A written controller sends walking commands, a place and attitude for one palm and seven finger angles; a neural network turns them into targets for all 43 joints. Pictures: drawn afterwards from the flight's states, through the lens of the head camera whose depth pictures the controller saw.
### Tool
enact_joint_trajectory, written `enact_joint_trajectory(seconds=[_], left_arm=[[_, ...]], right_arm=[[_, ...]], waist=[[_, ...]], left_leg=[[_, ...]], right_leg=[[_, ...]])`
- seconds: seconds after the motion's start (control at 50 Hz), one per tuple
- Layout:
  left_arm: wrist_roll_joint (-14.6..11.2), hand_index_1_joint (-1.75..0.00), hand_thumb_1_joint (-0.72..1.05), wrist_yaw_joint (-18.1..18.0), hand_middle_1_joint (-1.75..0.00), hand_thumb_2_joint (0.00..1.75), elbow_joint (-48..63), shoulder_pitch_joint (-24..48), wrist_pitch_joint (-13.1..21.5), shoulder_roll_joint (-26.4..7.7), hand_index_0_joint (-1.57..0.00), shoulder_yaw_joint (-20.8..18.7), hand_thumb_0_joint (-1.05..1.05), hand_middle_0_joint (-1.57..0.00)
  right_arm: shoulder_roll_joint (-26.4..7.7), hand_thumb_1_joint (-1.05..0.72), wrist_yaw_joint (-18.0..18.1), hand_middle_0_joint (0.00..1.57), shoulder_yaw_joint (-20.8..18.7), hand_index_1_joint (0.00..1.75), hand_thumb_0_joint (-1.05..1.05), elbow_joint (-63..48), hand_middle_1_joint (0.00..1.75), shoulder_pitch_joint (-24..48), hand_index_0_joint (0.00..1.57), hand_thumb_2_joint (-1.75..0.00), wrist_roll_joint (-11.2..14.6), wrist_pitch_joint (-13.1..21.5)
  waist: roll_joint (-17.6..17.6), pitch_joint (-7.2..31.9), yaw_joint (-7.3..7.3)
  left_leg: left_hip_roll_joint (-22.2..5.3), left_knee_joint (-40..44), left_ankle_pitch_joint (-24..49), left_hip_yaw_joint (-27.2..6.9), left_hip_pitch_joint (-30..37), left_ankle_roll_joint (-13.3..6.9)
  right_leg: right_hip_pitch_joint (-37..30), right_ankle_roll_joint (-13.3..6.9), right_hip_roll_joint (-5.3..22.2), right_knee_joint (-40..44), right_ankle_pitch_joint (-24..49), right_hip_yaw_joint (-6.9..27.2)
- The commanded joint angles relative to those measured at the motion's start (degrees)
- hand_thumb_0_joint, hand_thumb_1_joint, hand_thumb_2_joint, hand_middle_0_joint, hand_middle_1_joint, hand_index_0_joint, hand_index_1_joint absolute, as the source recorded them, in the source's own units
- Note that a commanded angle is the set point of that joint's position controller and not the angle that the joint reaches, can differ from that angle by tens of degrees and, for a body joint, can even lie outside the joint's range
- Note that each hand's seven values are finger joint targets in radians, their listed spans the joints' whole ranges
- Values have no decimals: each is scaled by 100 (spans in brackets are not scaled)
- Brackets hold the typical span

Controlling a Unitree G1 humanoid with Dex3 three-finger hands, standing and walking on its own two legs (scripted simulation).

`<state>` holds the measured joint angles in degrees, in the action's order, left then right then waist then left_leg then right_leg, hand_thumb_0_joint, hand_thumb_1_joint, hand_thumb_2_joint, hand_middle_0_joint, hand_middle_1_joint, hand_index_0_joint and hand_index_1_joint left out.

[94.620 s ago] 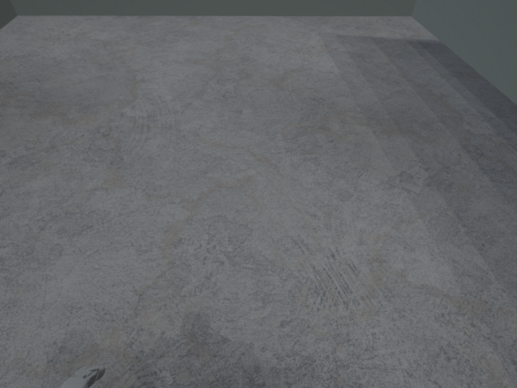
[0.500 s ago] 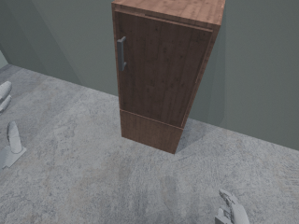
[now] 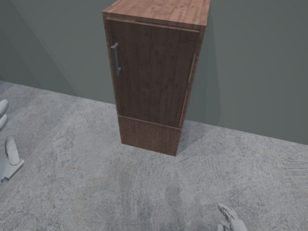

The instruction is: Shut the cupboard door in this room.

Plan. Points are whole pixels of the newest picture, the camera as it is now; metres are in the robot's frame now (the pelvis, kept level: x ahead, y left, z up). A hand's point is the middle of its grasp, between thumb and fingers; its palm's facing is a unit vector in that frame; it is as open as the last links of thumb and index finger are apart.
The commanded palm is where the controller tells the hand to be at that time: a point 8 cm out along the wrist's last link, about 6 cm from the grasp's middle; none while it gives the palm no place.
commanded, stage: stop stepping back and stand still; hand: left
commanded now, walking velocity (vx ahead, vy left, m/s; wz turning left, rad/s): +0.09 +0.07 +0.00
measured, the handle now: (116, 59) +0.85 +0.20 +0.01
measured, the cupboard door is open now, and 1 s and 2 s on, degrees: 0 0 0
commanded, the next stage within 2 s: let the arm hang, fingers relaxed in 0.94 s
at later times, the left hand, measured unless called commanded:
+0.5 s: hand (20, 155) +0.22 +0.26 +0.18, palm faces +0.33 -0.80 -0.50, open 7.4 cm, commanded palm +0.16 +0.31 +0.18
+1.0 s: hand out of the picture +0.20 +0.29 +0.16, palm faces +0.40 -0.80 -0.44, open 7.4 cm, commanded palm +0.13 +0.32 +0.18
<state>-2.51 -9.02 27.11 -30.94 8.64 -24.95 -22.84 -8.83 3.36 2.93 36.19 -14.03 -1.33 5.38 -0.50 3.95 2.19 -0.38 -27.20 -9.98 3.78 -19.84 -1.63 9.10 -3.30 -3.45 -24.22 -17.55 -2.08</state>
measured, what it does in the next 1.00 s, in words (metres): stands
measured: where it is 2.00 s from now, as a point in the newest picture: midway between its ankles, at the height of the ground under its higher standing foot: outside the picture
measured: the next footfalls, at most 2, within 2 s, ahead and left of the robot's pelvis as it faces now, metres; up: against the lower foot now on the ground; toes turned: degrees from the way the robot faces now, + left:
none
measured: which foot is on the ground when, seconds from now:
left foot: down 0.00-1.00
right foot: down 0.00-1.00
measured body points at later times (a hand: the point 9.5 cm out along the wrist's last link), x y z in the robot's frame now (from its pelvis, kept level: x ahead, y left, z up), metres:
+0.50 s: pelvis +0.01 +0.01 +0.00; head +0.02 +0.03 +0.45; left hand +0.20 +0.30 +0.20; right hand +0.18 -0.22 -0.07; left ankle +0.05 +0.11 -0.74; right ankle -0.06 -0.08 -0.74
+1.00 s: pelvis -0.01 +0.03 +0.00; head -0.02 +0.04 +0.45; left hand +0.17 +0.33 +0.19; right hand +0.13 -0.22 -0.08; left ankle +0.05 +0.11 -0.74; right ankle -0.06 -0.08 -0.74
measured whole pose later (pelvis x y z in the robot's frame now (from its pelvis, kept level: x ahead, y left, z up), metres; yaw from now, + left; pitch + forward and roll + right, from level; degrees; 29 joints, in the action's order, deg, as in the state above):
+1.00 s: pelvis -0.01 +0.03 +0.00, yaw +0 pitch +1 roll -2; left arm -2.9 -9.2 25.7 -31.2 11.0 -24.8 -23.3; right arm -11.5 4.7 1.3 35.5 -14.4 -0.1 5.0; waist -0.1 2.8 1.8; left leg 0.3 -25.3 -7.9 1.8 -18.9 -2.4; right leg 7.6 -1.0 -2.5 -21.3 -15.0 -1.5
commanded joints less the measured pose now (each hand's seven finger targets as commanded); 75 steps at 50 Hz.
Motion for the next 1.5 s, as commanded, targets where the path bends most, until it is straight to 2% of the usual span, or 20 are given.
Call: enact_joint_trajectory(seconds=[0.0, 0.08, 0.14, 0.2, 0.24, 0.28, 0.34, 0.44, 0.7, 0.82, 1.0, 1.02, 1.04, 1.08, 1.14, 1.2, 1.32, 1.38, 1.44, 1.48], left_arm=[[-154, -30, 90, -206, -30, 90, 1094, -212, 310, -1041, -20, -1005, 0, -20], [-54, -30, 90, -202, -30, 90, 582, 246, 383, -898, -20, -783, 0, -20], [11, -30, 90, -169, -30, 90, 337, 739, 412, -791, -20, -511, 0, -20], [35, -30, 90, -123, -30, 90, 602, 993, 484, -876, -20, -467, 0, -20], [74, -30, 90, -126, -30, 90, 1057, 1046, 506, -1018, -20, -559, 0, -20], [63, -30, 90, -123, -30, 90, 1515, 991, 543, -1072, -20, -629, 0, -20], [-18, -30, 90, -111, -30, 90, 1735, 207, 570, -1104, -20, -892, 0, -20], [-191, -30, 90, -112, -30, 90, 1381, -615, 540, -1064, -20, -1183, 0, -20], [-7, -30, 90, -123, -30, 90, 788, 972, 374, -723, -20, -269, 0, -20], [45, -30, 90, -179, -30, 90, 1115, 841, 517, -983, -20, -626, 0, -20], [-108, -30, 90, -122, -30, 90, 761, -193, 507, -815, -20, -747, 0, -20], [297, -30, 90, 682, -30, 90, -3345, 414, -319, 218, -20, 1771, 0, -20], [285, -30, 90, 794, -30, 90, -3471, 488, -817, 222, -20, 1658, 0, -20], [315, -30, 90, 827, -30, 90, -3584, 659, -898, 341, -20, 1726, 0, -20], [397, -30, 90, 850, -30, 90, -4518, 935, -845, 178, -20, 1786, 0, -20], [389, -30, 90, 838, -30, 90, -5485, 1191, -892, 217, -20, 1908, 0, -20], [332, -30, 90, 787, -30, 90, -7141, 1055, -941, 464, -20, 2085, 0, -20], [333, -30, 90, 783, -30, 90, -7788, 739, -935, 608, -20, 2051, 0, -20], [319, -30, 90, 792, -30, 90, -8284, 589, -904, 701, -20, 2102, 0, -20], [327, -30, 90, 790, -30, 90, -8523, 588, -873, 741, -20, 2127, 0, -20]], right_arm=[[-874, -90, 33, 20, -448, 30, 0, -869, 30, 510, 20, -90, 145, 72], [-914, -90, 24, 20, -403, 30, 0, -807, 30, 598, 20, -90, 217, 2], [-978, -90, 99, 20, -420, 30, 0, -704, 30, 538, 20, -90, 206, 20], [-1094, -90, 184, 20, -519, 30, 0, -807, 30, 554, 20, -90, 251, 70], [-1066, -90, 188, 20, -484, 30, 0, -909, 30, 587, 20, -90, 232, 63], [-1047, -90, 181, 20, -484, 30, 0, -990, 30, 641, 20, -90, 230, 97], [-1007, -90, 134, 20, -508, 30, 0, -1106, 30, 600, 20, -90, 213, 134], [-959, -90, 122, 20, -477, 30, 0, -1087, 30, 475, 20, -90, 195, 68], [-1023, -90, 251, 20, -420, 30, 0, -915, 30, 672, 20, -90, 175, 186], [-995, -90, 254, 20, -399, 30, 0, -937, 30, 702, 20, -90, 114, 266], [-1014, -90, 185, 20, -437, 30, 0, -939, 30, 584, 20, -90, 151, 246], [-1971, -90, -323, 20, -553, 30, 0, 186, 30, 1095, 20, -90, 278, 589], [-1804, -90, -326, 20, -643, 30, 0, 263, 30, 644, 20, -90, 234, 227], [-1765, -90, -312, 20, -665, 30, 0, 312, 30, 339, 20, -90, 134, 125], [-1810, -90, -286, 20, -529, 30, 0, 470, 30, 408, 20, -90, 78, -112], [-1551, -90, -308, 20, -425, 30, 0, 664, 30, 417, 20, -90, 39, -314], [-1189, -90, -266, 20, -327, 30, 0, 1278, 30, 260, 20, -90, -10, -527], [-1059, -90, -199, 20, -354, 30, 0, 1529, 30, 114, 20, -90, 9, -551], [-991, -90, -154, 20, -377, 30, 0, 1785, 30, -64, 20, -90, 40, -550], [-1012, -90, -127, 20, -410, 30, 0, 1925, 30, -206, 20, -90, 65, -548]], waist=[[-696, 397, -155], [-432, -300, -162], [11, -511, -89], [107, -163, -180], [327, 164, -173], [475, 392, -209], [754, 644, -232], [697, 895, -168], [192, -301, -102], [756, -176, -172], [486, 139, -179], [586, -403, -108], [531, 136, -135], [190, 353, -161], [-852, 262, -214], [-1054, -16, -162], [806, -360, -183], [1330, -351, -251], [1216, -329, -249], [553, -432, -204]], left_leg=[[-231, -1085, -609, -344, -517, 129], [-245, -1325, -965, -425, -1064, 145], [-163, -278, 565, -301, 304, 22], [-480, -245, 2362, -534, 1194, -155], [-548, -269, 3303, -664, 1320, -206], [-635, -168, 3401, -796, 1275, -159], [-697, 141, 2533, -887, 1042, -50], [-643, 121, 2054, -726, 907, 72], [-348, 493, -683, -701, 789, 47], [-391, 898, -948, -946, 562, 52], [-493, 854, -213, -943, 499, 98], [-621, -168, 1794, -946, 166, 8], [-649, -271, 2201, -778, 850, 72], [-790, -355, 2397, -922, 894, -75], [-832, -124, 1847, -1312, 534, -311], [-527, -135, 857, -1189, 522, -203], [-445, 482, -16, -1230, 538, -135], [-497, 774, -482, -1289, 437, -153], [-511, 919, -653, -1301, 541, -150], [-528, 845, -488, -1266, 677, -149]], right_leg=[[-307, -493, 1655, 803, 695, 1902], [-386, -529, 1800, 385, 2728, 1660], [378, 61, 1237, -15, 3026, 909], [582, 686, 678, -364, 3249, 514], [360, 660, 564, -664, 3536, 349], [176, 529, 497, -599, 2837, 348], [-82, 361, 395, -282, 1730, 382], [-263, 294, 473, 14, 1950, 494], [974, 272, 618, 1182, -429, 765], [524, 247, 447, 826, -219, 495], [131, 270, 395, 657, 468, 383], [682, 159, 804, -181, 1418, 51], [772, 109, 833, -106, 1295, 442], [813, 87, 690, -419, 838, 282], [478, 78, 605, -481, 467, 415], [749, -62, 878, -114, 125, 720], [623, -26, 786, 97, -153, 731], [298, -29, 727, 200, -27, 610], [174, -35, 716, 330, 88, 565], [275, -46, 771, 519, 70, 609]])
